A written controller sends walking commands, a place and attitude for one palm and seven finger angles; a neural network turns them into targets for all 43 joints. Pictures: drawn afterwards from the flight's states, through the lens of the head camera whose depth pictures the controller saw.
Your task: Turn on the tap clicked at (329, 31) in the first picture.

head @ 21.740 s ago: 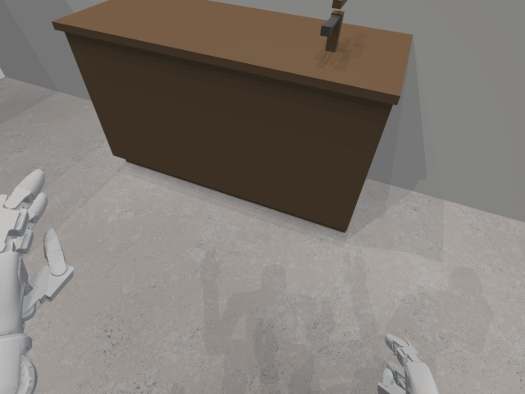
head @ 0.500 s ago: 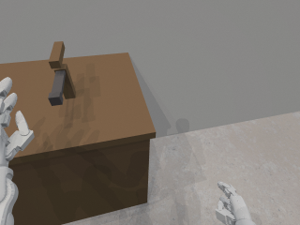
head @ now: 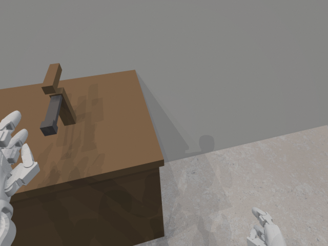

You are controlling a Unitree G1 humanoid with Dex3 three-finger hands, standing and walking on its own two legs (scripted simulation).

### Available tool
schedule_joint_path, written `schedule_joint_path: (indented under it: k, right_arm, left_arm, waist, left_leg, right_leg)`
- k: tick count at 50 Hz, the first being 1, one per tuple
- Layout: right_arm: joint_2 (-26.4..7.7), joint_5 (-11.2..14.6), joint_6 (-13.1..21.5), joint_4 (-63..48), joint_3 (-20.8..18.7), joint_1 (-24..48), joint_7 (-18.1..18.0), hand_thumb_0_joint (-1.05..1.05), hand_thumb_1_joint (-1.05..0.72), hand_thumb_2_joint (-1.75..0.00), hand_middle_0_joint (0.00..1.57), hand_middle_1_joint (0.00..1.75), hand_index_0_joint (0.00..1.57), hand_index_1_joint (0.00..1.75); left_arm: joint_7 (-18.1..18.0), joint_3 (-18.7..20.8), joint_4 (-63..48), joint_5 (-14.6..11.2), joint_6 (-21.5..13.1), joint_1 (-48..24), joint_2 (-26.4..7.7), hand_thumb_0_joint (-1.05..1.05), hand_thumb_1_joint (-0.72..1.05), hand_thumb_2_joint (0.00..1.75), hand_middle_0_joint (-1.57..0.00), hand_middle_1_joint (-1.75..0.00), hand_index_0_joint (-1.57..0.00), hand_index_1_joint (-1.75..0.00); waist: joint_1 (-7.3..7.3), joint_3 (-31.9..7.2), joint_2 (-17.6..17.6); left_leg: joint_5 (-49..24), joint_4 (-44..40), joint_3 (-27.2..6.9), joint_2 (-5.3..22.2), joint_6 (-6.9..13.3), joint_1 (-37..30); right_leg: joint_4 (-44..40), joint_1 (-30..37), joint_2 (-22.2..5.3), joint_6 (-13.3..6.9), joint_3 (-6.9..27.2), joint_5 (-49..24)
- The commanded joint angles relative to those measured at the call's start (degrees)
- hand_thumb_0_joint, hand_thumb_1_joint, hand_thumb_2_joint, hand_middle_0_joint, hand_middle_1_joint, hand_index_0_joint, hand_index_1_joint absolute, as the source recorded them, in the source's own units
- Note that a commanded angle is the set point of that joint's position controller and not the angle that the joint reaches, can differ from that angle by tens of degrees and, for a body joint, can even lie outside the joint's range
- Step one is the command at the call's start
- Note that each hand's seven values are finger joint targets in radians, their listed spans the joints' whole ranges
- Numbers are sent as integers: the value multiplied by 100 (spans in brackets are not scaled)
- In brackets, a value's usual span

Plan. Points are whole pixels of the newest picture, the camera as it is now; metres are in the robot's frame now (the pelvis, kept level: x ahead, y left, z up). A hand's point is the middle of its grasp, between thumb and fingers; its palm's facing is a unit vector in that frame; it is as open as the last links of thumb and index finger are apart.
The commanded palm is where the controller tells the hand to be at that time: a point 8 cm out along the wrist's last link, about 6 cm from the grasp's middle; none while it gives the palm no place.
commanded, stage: turn the palm inward beside the body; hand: left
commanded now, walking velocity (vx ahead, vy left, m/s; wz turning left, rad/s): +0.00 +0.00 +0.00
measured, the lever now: (49, 127) +0.33 +0.33 +0.15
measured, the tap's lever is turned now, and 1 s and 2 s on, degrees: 0 0 0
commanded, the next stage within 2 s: reach beside the lever's end, fingers flat in 1.26 s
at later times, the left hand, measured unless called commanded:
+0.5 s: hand (20, 183) +0.15 +0.25 +0.20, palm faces +0.50 -0.86 -0.14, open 7.4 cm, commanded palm +0.09 +0.29 +0.21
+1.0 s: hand (22, 177) +0.16 +0.25 +0.20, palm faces +0.52 -0.85 -0.10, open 7.4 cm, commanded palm +0.10 +0.29 +0.21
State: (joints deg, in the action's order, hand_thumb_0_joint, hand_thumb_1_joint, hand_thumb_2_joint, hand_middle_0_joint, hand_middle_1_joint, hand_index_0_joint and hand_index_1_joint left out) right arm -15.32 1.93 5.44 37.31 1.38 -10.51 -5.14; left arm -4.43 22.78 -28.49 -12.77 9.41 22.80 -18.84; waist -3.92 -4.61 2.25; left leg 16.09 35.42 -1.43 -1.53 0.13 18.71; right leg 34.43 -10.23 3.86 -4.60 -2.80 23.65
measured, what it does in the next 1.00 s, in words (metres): stands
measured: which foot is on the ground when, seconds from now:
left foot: down 0.00-1.00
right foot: down 0.00-1.00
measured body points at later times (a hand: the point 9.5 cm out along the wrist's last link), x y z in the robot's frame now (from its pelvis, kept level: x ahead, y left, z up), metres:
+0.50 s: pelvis -0.04 +0.02 +0.00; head -0.09 -0.01 +0.45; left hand +0.12 +0.30 +0.21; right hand +0.19 -0.17 -0.05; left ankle +0.03 +0.12 -0.72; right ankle -0.06 -0.06 -0.72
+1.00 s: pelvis -0.02 +0.01 +0.01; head -0.07 -0.01 +0.45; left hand +0.13 +0.29 +0.21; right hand +0.21 -0.17 -0.05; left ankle +0.03 +0.12 -0.72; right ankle -0.06 -0.06 -0.72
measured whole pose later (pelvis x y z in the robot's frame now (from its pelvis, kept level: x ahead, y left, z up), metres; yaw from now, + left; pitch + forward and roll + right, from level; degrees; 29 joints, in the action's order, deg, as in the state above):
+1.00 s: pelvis -0.02 +0.01 +0.01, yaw +1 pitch -5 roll +0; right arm -12.9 2.2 9.4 39.8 4.8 -5.5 -5.3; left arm -12.3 16.6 -38.5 -14.8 23.7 20.4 -14.2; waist -5.9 -2.6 3.7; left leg 12.1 31.3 -2.2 -2.4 1.1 14.1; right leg 30.3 -5.4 3.1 -3.7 -3.7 20.1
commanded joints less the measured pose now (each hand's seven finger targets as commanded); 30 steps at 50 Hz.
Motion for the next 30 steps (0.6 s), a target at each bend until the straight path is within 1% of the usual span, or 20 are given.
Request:
schedule_joint_path:
  k: [1, 2, 3, 4, 7, 8, 9, 11, 13, 14, 16, 18, 19, 20, 22, 23, 24, 28, 29, 30]
  right_arm:
    - [-451, -56, 513, -1071, -152, 937, -87, 0, -90, -90, 20, 30, 20, 30]
    - [-451, -72, 535, -1066, -158, 904, -76, 0, -90, -90, 20, 30, 20, 30]
    - [-415, -77, 546, -1038, -141, 926, -72, 0, -90, -90, 20, 30, 20, 30]
    - [-399, -89, 564, -1060, -142, 934, -59, 0, -90, -90, 20, 30, 20, 30]
    - [-404, -67, 547, -1007, -124, 1014, -36, 0, -90, -90, 20, 30, 20, 30]
    - [-399, -50, 509, -965, -98, 1073, -44, 0, -90, -90, 20, 30, 20, 30]
    - [-378, -24, 491, -994, -76, 1132, -47, 0, -90, -90, 20, 30, 20, 30]
    - [-395, 18, 448, -975, -37, 1281, -81, 0, -90, -90, 20, 30, 20, 30]
    - [-390, 39, 415, -936, 2, 1417, -132, 0, -90, -90, 20, 30, 20, 30]
    - [-372, 49, 427, -1002, 18, 1493, -145, 0, -90, -90, 20, 30, 20, 30]
    - [-351, 37, 460, -1013, 58, 1575, -152, 0, -90, -90, 20, 30, 20, 30]
    - [-315, 26, 504, -962, 98, 1608, -160, 0, -90, -90, 20, 30, 20, 30]
    - [-296, 19, 541, -996, 104, 1630, -148, 0, -90, -90, 20, 30, 20, 30]
    - [-282, 13, 567, -982, 122, 1653, -135, 0, -90, -90, 20, 30, 20, 30]
    - [-274, -9, 601, -944, 129, 1683, -128, 0, -90, -90, 20, 30, 20, 30]
    - [-281, -9, 602, -900, 132, 1662, -130, 0, -90, -90, 20, 30, 20, 30]
    - [-265, -1, 621, -930, 136, 1720, -124, 0, -90, -90, 20, 30, 20, 30]
    - [-284, 29, 608, -812, 132, 1850, -143, 0, -90, -90, 20, 30, 20, 30]
    - [-266, 50, 615, -850, 137, 1893, -143, 0, -90, -90, 20, 30, 20, 30]
    - [-275, 55, 622, -838, 136, 1921, -147, 0, -90, -90, 20, 30, 20, 30]
  left_arm:
    - [-178, 278, -1669, 154, -470, -850, -1043, 0, 90, 90, -20, -30, -20, -30]
    - [-244, 260, -1754, 199, -531, -820, -1041, 0, 90, 90, -20, -30, -20, -30]
    - [-330, 342, -1921, 255, -574, -830, -1152, 0, 90, 90, -20, -30, -20, -30]
    - [-390, 264, -1898, 244, -578, -736, -1005, 0, 90, 90, -20, -30, -20, -30]
    - [-508, 214, -1737, 227, -457, -601, -893, 0, 90, 90, -20, -30, -20, -30]
    - [-544, 248, -1697, 242, -346, -584, -934, 0, 90, 90, -20, -30, -20, -30]
    - [-559, 86, -1599, 186, -218, -639, -738, 0, 90, 90, -20, -30, -20, -30]
    - [-548, -7, -1420, 108, 58, -787, -658, 0, 90, 90, -20, -30, -20, -30]
    - [-533, 21, -1389, 88, 295, -892, -736, 0, 90, 90, -20, -30, -20, -30]
    - [-522, -120, -1466, 63, 369, -1013, -612, 0, 90, 90, -20, -30, -20, -30]
    - [-530, -218, -1658, 108, 435, -1158, -633, 0, 90, 90, -20, -30, -20, -30]
    - [-598, -129, -1851, 166, 430, -1309, -789, 0, 90, 90, -20, -30, -20, -30]
    - [-625, -238, -1924, 175, 400, -1321, -662, 0, 90, 90, -20, -30, -20, -30]
    - [-655, -263, -1996, 196, 360, -1320, -677, 0, 90, 90, -20, -30, -20, -30]
    - [-714, -243, -2007, 197, 329, -1263, -673, 0, 90, 90, -20, -30, -20, -30]
    - [-749, -137, -2056, 215, 346, -1270, -798, 0, 90, 90, -20, -30, -20, -30]
    - [-756, -255, -2037, 173, 366, -1217, -613, 0, 90, 90, -20, -30, -20, -30]
    - [-766, -112, -1778, 35, 632, -1065, -637, 0, 90, 90, -20, -30, -20, -30]
    - [-739, -278, -1873, -12, 674, -1119, -454, 0, 90, 90, -20, -30, -20, -30]
    - [-737, -229, -1838, -38, 743, -1103, -504, 0, 90, 90, -20, -30, -20, -30]
  waist:
    - [-22, -631, -52]
    - [-32, -773, -126]
    - [-87, -863, 47]
    - [-68, -958, -30]
    - [-99, -807, 26]
    - [-149, -669, 220]
    - [-103, -519, 140]
    - [-85, -132, -63]
    - [-115, 91, -73]
    - [-83, 62, -160]
    - [-93, 38, -81]
    - [-129, 43, 55]
    - [-102, -20, 52]
    - [-114, 5, 179]
    - [-119, 1, 145]
    - [-157, 45, 213]
    - [-121, 51, 171]
    - [-189, 400, 114]
    - [-150, 347, 40]
    - [-174, 383, 24]
  left_leg:
    - [-1930, -181, -9, 79, 199, -1007]
    - [-1999, -177, -19, 79, 198, -1066]
    - [-2054, -188, -2, 77, 188, -1130]
    - [-2033, -209, -26, 86, 178, -1161]
    - [-1817, -291, -42, 117, 150, -1079]
    - [-1733, -337, -32, 111, 140, -1058]
    - [-1507, -408, -60, 126, 133, -976]
    - [-1071, -533, -97, 140, 145, -836]
    - [-773, -640, -126, 139, 160, -845]
    - [-683, -688, -132, 141, 166, -876]
    - [-568, -742, -151, 142, 174, -972]
    - [-387, -795, -161, 116, 171, -1013]
    - [-343, -812, -168, 120, 166, -1051]
    - [-279, -822, -173, 122, 161, -1063]
    - [-80, -848, -168, 113, 159, -1061]
    - [25, -894, -194, 110, 139, -1025]
    - [82, -908, -197, 112, 140, -1027]
    - [344, -917, -180, 95, 116, -860]
    - [326, -916, -181, 100, 114, -873]
    - [339, -911, -185, 104, 117, -882]
  right_leg:
    - [-464, -570, -482, 539, 181, -3293]
    - [-431, -550, -465, 527, 158, -3261]
    - [-437, -527, -437, 494, 143, -3149]
    - [-409, -503, -425, 474, 115, -3010]
    - [-473, -549, -385, 407, 96, -2537]
    - [-525, -575, -364, 366, 84, -2335]
    - [-575, -628, -368, 364, 58, -2067]
    - [-761, -731, -357, 369, 86, -1563]
    - [-948, -790, -346, 368, 136, -1157]
    - [-979, -765, -362, 378, 138, -1039]
    - [-1030, -782, -352, 371, 166, -848]
    - [-1119, -788, -356, 370, 211, -641]
    - [-1109, -747, -360, 363, 202, -575]
    - [-1125, -778, -361, 351, 215, -509]
    - [-1183, -767, -364, 357, 221, -321]
    - [-1205, -763, -358, 342, 212, -243]
    - [-1205, -734, -371, 346, 211, -187]
    - [-1426, -759, -399, 361, 284, 239]
    - [-1410, -719, -418, 368, 269, 257]
    - [-1430, -744, -410, 374, 273, 291]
